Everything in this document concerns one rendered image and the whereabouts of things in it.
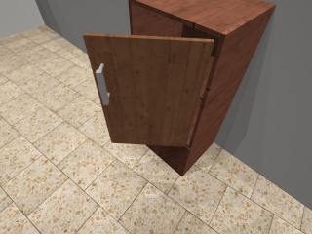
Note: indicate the handle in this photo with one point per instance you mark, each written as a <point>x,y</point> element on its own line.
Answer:
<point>101,85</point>

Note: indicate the cupboard door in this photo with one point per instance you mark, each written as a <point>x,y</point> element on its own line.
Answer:
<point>154,83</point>

